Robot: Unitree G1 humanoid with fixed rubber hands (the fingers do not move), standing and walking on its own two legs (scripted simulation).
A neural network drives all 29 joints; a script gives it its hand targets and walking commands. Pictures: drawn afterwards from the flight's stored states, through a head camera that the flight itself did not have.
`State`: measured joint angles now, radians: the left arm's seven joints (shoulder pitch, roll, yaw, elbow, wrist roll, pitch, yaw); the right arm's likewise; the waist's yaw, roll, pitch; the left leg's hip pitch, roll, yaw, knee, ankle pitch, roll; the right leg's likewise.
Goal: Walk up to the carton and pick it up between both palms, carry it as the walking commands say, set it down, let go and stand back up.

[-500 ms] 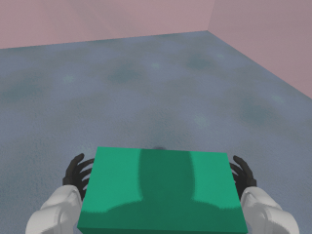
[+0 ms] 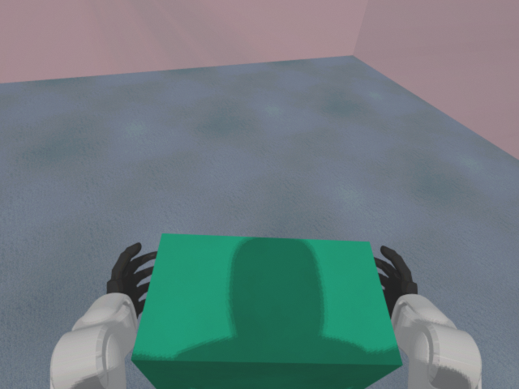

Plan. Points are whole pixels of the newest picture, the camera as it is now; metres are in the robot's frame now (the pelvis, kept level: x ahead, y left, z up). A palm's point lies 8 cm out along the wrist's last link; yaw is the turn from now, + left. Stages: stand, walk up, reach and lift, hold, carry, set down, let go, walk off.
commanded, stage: carry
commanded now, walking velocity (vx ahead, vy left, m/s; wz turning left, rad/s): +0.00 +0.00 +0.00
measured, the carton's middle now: (261, 326) +0.23 +0.01 +0.02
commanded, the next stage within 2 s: none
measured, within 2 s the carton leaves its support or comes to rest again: neither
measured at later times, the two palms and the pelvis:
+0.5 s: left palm (78, 318) +0.21 +0.24 +0.08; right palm (368, 325) +0.21 -0.13 +0.07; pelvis -0.03 +0.06 +0.02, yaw +1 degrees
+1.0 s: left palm (50, 335) +0.20 +0.28 +0.04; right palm (332, 332) +0.21 -0.09 +0.05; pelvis -0.04 +0.09 +0.01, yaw +1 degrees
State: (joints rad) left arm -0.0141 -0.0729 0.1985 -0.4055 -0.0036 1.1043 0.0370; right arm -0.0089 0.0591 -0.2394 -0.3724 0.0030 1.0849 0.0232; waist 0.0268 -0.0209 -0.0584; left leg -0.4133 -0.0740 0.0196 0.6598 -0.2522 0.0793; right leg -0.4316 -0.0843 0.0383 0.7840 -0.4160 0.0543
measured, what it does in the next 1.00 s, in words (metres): steps on the spot: right foot, then left foot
